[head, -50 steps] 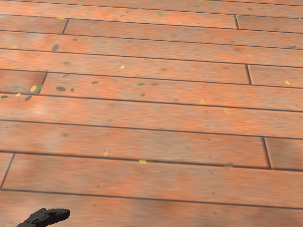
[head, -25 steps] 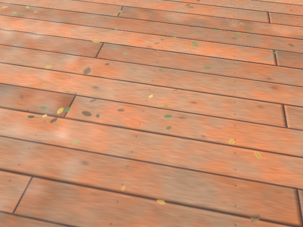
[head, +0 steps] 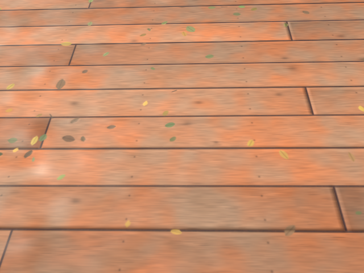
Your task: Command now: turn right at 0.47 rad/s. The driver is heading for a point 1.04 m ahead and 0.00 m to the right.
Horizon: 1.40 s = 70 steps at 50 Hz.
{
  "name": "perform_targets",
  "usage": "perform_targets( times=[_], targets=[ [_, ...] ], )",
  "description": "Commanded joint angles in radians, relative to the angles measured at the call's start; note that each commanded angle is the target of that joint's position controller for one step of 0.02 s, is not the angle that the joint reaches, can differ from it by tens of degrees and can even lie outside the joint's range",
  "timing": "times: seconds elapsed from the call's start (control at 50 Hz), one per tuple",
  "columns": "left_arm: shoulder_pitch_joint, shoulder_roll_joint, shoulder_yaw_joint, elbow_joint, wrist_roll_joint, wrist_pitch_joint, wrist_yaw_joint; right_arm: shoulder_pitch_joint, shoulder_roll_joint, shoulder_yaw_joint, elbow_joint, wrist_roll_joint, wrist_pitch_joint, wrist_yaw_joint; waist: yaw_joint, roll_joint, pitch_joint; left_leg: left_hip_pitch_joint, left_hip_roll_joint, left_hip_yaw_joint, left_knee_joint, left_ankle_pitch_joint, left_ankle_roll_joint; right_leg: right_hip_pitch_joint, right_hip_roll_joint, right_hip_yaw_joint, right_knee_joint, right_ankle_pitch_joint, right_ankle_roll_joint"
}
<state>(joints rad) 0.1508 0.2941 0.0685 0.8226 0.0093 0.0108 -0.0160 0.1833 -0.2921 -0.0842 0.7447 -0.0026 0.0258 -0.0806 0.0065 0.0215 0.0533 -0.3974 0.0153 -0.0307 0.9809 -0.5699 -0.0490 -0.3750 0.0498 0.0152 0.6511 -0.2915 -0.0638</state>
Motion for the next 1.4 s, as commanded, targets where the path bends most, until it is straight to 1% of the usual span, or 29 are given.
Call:
perform_targets(
  times=[0.02,0.16,0.28,0.32,0.34,0.36,0.38,0.42,0.5,0.6,0.66,0.72,0.76,0.78,0.8,0.82,0.84,0.88,0.96,1.18,1.22,1.26,1.28,1.3,1.32,1.34,1.36,1.38,1.4],
  targets=[
    [-0.002,0.184,0.040,-0.078,-0.014,-0.033,0.014,-0.013,-0.099,-0.025,-0.075,0.001,-0.020,-0.001,0.009,-0.070,-0.136,-0.258,-0.010,-0.081,0.226,0.022,-0.007,0.274,-0.298,0.434,-0.297,0.418,-0.200],
    [0.008,0.157,0.039,-0.094,-0.028,0.005,0.056,-0.031,-0.058,-0.013,-0.077,0.005,-0.037,0.012,0.013,-0.134,-0.160,-0.121,-0.035,-0.062,-0.109,0.202,-0.040,0.225,-0.194,0.381,-0.344,0.119,-0.154],
    [0.016,0.146,0.031,-0.098,-0.026,0.009,0.051,-0.013,-0.068,-0.008,-0.067,0.020,-0.080,0.056,0.011,-0.204,-0.109,0.109,-0.048,0.012,-0.384,0.209,0.011,0.067,-0.186,0.452,-0.390,-0.299,-0.148],
    [0.018,0.116,0.016,-0.095,-0.026,0.010,0.050,0.060,-0.045,-0.006,-0.027,0.019,-0.099,0.066,-0.034,-0.162,-0.077,0.264,-0.040,0.035,-0.568,0.311,0.060,-0.025,-0.138,0.431,-0.350,-0.363,-0.106],
    [0.012,0.080,0.004,-0.101,-0.023,0.003,0.048,0.121,-0.064,-0.010,-0.008,0.012,-0.106,0.063,-0.057,-0.103,-0.074,0.362,0.039,-0.040,-0.618,0.258,0.090,-0.112,-0.093,0.380,-0.242,-0.357,-0.062],
    [0.019,-0.002,-0.017,-0.105,-0.018,-0.008,0.043,0.225,-0.105,-0.013,0.009,-0.003,-0.109,0.058,-0.070,0.075,-0.118,0.456,0.236,-0.281,-0.710,0.071,0.146,-0.211,0.023,0.210,0.095,-0.305,0.006],
    [-0.044,0.057,0.003,-0.166,-0.040,-0.032,0.041,0.229,-0.227,-0.045,0.023,-0.038,-0.115,0.076,-0.057,0.234,0.014,0.362,0.376,-0.636,-0.844,-0.215,0.280,-0.440,0.062,0.145,0.227,-0.280,0.005],
    [-0.027,0.141,0.027,-0.138,-0.039,-0.059,0.034,0.120,-0.131,-0.023,0.001,-0.005,-0.133,0.065,-0.010,0.138,0.098,0.346,0.330,-0.538,-0.864,-0.160,0.270,-0.506,-0.025,0.184,0.348,-0.097,0.012],
    [-0.055,0.067,0.015,-0.114,-0.013,-0.074,0.013,0.174,-0.091,-0.007,0.023,0.007,-0.134,0.061,-0.038,0.095,0.032,0.375,0.219,-0.274,-0.878,0.182,0.218,-0.451,-0.093,0.052,0.337,0.122,0.064],
    [-0.186,0.003,-0.009,-0.160,-0.022,-0.090,-0.001,0.258,-0.098,-0.003,0.058,0.016,-0.118,0.060,-0.094,0.111,0.040,0.308,0.172,-0.135,-0.878,0.387,0.222,-0.302,-0.090,-0.017,0.053,0.247,0.098],
    [-0.226,0.015,-0.009,-0.177,-0.031,-0.105,-0.019,0.292,-0.135,-0.009,0.072,0.023,-0.107,0.061,-0.102,0.113,0.047,0.276,0.189,-0.144,-0.846,0.420,0.232,-0.179,-0.058,-0.031,-0.069,0.243,0.101],
    [-0.178,0.067,0.006,-0.176,-0.041,-0.118,-0.026,0.275,-0.159,-0.016,0.074,0.033,-0.096,0.060,-0.046,0.138,0.034,0.303,0.235,-0.205,-0.791,0.466,0.214,-0.063,-0.053,-0.006,-0.153,0.191,0.069],
    [0.018,0.132,0.040,-0.121,-0.039,-0.121,-0.010,0.252,-0.144,-0.010,0.067,0.029,-0.089,0.059,0.060,0.116,-0.077,0.257,0.175,-0.149,-0.579,0.697,0.167,0.232,-0.041,-0.016,-0.211,0.177,0.022],
    [0.203,0.194,0.060,-0.091,-0.023,-0.121,0.002,0.234,-0.090,0.011,0.040,0.011,-0.092,0.061,0.144,0.043,-0.234,0.098,0.116,-0.102,-0.294,0.584,0.127,0.525,-0.188,0.120,-0.180,0.145,-0.036],
    [0.304,0.290,0.081,-0.065,-0.006,-0.108,0.004,0.336,0.037,0.044,0.004,0.019,-0.107,0.057,0.110,-0.276,-0.400,-0.251,-0.037,-0.005,0.072,0.125,0.060,0.832,-0.459,0.551,-0.267,-0.077,-0.168],
    [0.298,0.196,0.056,-0.062,-0.003,-0.107,0.000,0.331,-0.047,0.023,0.024,0.047,-0.118,0.054,0.120,-0.287,-0.378,-0.332,-0.010,-0.116,0.243,0.006,0.060,0.741,-0.468,0.699,-0.374,-0.212,-0.185],
    [0.223,0.131,0.035,-0.064,-0.009,-0.107,0.002,0.252,-0.110,0.002,0.007,0.064,-0.118,0.057,0.102,-0.233,-0.228,-0.391,0.041,-0.112,0.294,0.084,0.074,0.620,-0.441,0.538,-0.384,-0.207,-0.149],
    [0.099,0.067,0.017,-0.068,-0.008,-0.107,0.002,0.177,-0.090,0.000,0.002,0.041,-0.108,0.057,0.050,-0.146,-0.094,-0.341,0.102,-0.084,0.236,0.225,0.079,0.401,-0.356,0.317,-0.434,-0.023,-0.110],
    [0.043,0.054,0.020,-0.042,-0.001,-0.128,0.005,0.163,-0.024,0.004,-0.013,0.035,-0.068,0.071,-0.010,-0.121,-0.019,-0.283,0.137,-0.075,0.179,0.332,0.071,0.249,-0.315,0.095,-0.518,0.212,-0.116],
    [0.143,0.164,0.047,0.014,-0.028,-0.097,0.023,-0.157,-0.028,0.025,-0.167,0.027,-0.073,0.137,0.060,-0.043,0.065,-0.297,0.087,0.054,-0.324,0.564,0.108,0.418,-0.335,-0.178,-0.493,0.443,-0.078],
    [0.145,0.194,0.054,0.012,-0.032,-0.080,0.026,-0.143,-0.060,0.011,-0.186,0.026,-0.069,0.143,0.030,-0.074,0.019,-0.214,0.029,0.109,-0.341,0.470,0.144,0.473,-0.338,-0.210,-0.379,0.741,-0.057],
    [0.135,0.218,0.059,0.002,-0.036,-0.060,0.034,0.032,-0.126,-0.027,-0.156,0.028,-0.061,0.138,-0.079,-0.100,-0.100,0.036,-0.061,0.159,-0.361,0.399,0.194,0.456,-0.314,-0.242,-0.095,0.997,-0.029],
    [0.136,0.199,0.049,-0.006,-0.033,-0.060,0.039,0.203,-0.187,-0.062,-0.112,0.030,-0.054,0.122,-0.167,-0.068,-0.186,0.315,-0.083,0.121,-0.406,0.438,0.234,0.305,-0.277,-0.256,0.152,0.897,0.009],
    [0.222,0.075,0.010,-0.051,0.009,-0.074,0.031,0.260,-0.304,-0.089,-0.100,0.034,-0.048,0.102,-0.108,0.186,-0.284,0.693,0.168,-0.314,-0.421,0.392,0.365,-0.111,-0.155,-0.244,0.540,0.149,0.070],
    [0.202,0.059,-0.010,-0.081,-0.002,-0.115,0.015,0.250,-0.296,-0.073,-0.142,0.032,-0.063,0.107,-0.091,0.198,-0.460,0.833,0.329,-0.822,-0.631,0.181,0.508,-0.326,-0.003,0.000,0.754,-0.322,0.087],
    [0.062,0.150,0.015,-0.111,-0.047,-0.140,0.004,0.238,-0.220,-0.049,-0.137,0.019,-0.077,0.115,-0.141,0.081,-0.370,0.776,0.309,-0.734,-0.698,0.177,0.433,-0.428,-0.059,0.087,0.775,-0.240,0.064],
    [0.021,0.139,0.009,-0.133,-0.057,-0.153,0.003,0.195,-0.194,-0.041,-0.132,0.016,-0.087,0.115,-0.110,0.052,-0.238,0.635,0.275,-0.599,-0.701,0.241,0.395,-0.445,-0.099,0.073,0.706,-0.152,0.046],
    [0.027,0.127,0.007,-0.121,-0.036,-0.155,0.012,0.122,-0.163,-0.031,-0.140,0.017,-0.091,0.113,-0.058,-0.024,-0.159,0.476,0.230,-0.483,-0.700,0.354,0.362,-0.390,-0.141,0.071,0.615,-0.086,0.047],
    [0.066,0.133,0.013,-0.098,-0.023,-0.145,0.015,0.062,-0.119,-0.015,-0.153,0.006,-0.093,0.108,-0.014,-0.009,-0.132,0.361,0.203,-0.379,-0.712,0.469,0.341,-0.307,-0.182,0.070,0.544,-0.037,0.052]
  ],
)
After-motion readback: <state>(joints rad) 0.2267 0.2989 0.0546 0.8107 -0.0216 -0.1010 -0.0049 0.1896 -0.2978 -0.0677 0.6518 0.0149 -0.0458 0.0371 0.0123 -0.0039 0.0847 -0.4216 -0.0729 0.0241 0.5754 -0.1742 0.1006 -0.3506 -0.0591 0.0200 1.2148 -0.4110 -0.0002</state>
